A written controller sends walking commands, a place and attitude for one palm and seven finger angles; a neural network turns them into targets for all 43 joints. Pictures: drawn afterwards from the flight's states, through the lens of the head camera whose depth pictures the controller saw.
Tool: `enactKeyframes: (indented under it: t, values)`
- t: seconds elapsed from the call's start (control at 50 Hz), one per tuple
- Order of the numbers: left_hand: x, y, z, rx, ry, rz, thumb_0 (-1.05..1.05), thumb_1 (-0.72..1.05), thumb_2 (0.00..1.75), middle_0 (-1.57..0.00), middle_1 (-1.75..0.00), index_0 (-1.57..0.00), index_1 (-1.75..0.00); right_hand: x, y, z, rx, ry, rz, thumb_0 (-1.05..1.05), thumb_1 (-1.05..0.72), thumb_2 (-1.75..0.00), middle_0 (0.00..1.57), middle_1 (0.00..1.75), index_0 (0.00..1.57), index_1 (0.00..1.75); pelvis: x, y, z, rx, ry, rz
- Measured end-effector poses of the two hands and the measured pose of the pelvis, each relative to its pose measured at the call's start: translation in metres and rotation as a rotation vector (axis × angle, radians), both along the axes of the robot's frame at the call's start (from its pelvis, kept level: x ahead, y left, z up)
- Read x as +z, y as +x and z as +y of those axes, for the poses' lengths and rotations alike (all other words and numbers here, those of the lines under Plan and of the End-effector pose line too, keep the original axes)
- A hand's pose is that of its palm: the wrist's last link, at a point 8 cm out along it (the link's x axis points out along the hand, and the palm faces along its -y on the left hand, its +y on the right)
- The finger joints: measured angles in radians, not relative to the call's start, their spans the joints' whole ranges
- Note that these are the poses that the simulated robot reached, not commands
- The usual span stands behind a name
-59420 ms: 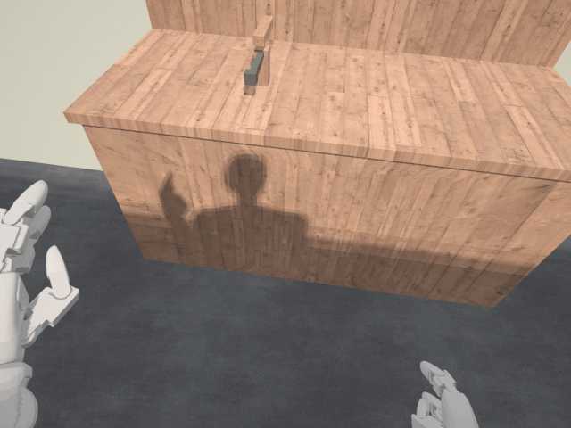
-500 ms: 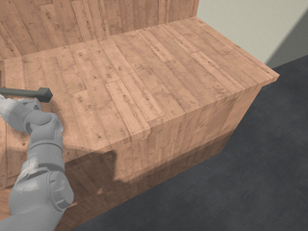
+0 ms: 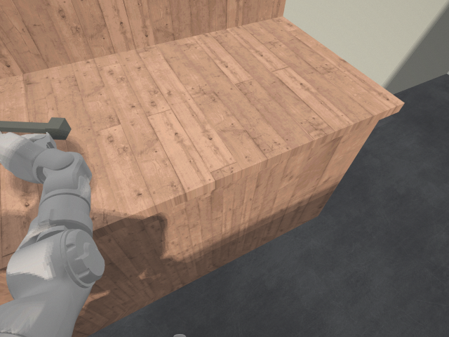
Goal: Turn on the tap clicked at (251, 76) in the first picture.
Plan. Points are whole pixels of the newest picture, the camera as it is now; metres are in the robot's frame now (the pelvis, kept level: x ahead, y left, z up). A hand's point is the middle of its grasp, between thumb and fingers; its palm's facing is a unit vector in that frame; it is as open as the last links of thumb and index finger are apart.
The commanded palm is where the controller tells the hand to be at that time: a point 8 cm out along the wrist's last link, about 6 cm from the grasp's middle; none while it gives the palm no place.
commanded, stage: lift the hand up off the lever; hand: left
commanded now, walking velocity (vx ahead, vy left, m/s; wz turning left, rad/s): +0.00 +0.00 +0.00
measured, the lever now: (58, 128) +0.47 +0.28 +0.12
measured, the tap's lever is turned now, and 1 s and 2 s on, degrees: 60 60 60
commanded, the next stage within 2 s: none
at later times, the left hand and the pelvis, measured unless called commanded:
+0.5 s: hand (42, 137) +0.45 +0.30 +0.12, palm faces +0.88 -0.48 -0.04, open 7.7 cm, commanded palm +0.40 +0.30 +0.14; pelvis +0.00 +0.01 +0.01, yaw -1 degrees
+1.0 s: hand (40, 137) +0.45 +0.30 +0.12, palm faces +0.87 -0.49 -0.05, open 7.5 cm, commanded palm +0.39 +0.30 +0.16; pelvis +0.01 +0.02 +0.01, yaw -2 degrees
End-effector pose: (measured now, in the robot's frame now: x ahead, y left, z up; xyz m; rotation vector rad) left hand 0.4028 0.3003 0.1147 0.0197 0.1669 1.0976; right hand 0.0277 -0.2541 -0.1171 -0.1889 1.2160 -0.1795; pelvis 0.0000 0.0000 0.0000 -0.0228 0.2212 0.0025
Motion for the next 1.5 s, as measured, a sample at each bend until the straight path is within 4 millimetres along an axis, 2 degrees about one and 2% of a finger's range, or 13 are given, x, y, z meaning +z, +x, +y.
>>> enactKeyframes:
  t: [0.2,0.34,0.46,0.76,0.92,1.1,1.5]
  values:
    - [0.003,-0.004,0.003,-0.008,-0.011,-0.013,0.02,0.91,0.90,-0.15,-0.15,-0.09,-0.13,0.003,-0.030,-0.006,-0.043,-0.012,0.033,0.01,-0.90,-0.90,0.20,0.30,0.20,0.30,0.001,-0.005,-0.003,-0.011,-0.002,-0.010]
    - [0.009,-0.008,0.004,-0.027,-0.008,-0.025,0.02,0.90,0.90,-0.15,-0.15,-0.14,-0.14,0.005,-0.037,-0.007,-0.049,-0.012,0.033,0.01,-0.90,-0.90,0.20,0.30,0.20,0.30,0.003,-0.006,0.000,-0.014,-0.005,-0.025]
    - [0.010,-0.009,0.004,-0.029,-0.025,-0.037,0.02,0.90,0.90,-0.15,-0.15,-0.17,-0.15,0.006,-0.026,-0.001,-0.032,-0.007,0.005,0.01,-0.90,-0.90,0.20,0.30,0.20,0.30,0.005,-0.005,0.004,-0.014,-0.006,-0.035]
    - [0.013,-0.011,0.005,-0.030,-0.059,-0.037,0.02,0.90,0.90,-0.15,-0.15,-0.19,-0.16,0.010,0.022,0.016,0.003,0.019,-0.107,0.01,-0.90,-0.90,0.20,0.30,0.20,0.30,0.008,0.006,0.014,-0.024,-0.003,-0.051]
    - [0.015,-0.014,0.006,-0.035,-0.069,-0.023,0.02,0.90,0.90,-0.15,-0.15,-0.22,-0.16,0.014,0.036,0.017,0.009,0.017,-0.142,0.01,-0.90,-0.90,0.20,0.30,0.20,0.30,0.010,0.010,0.015,-0.028,-0.001,-0.064]
    - [0.017,-0.015,0.004,-0.030,-0.081,-0.009,0.02,0.90,0.90,-0.15,-0.15,-0.23,-0.17,0.015,0.040,0.014,0.015,0.010,-0.154,0.01,-0.90,-0.90,0.20,0.30,0.20,0.30,0.011,0.010,0.015,-0.027,0.002,-0.069]
    - [0.022,-0.021,0.000,-0.016,-0.107,0.010,0.02,0.90,0.90,-0.15,-0.15,-0.25,-0.18,0.015,0.032,0.005,0.001,0.000,-0.175,0.01,-0.90,-0.90,0.20,0.30,0.20,0.30,0.012,0.005,0.007,-0.037,0.008,-0.080]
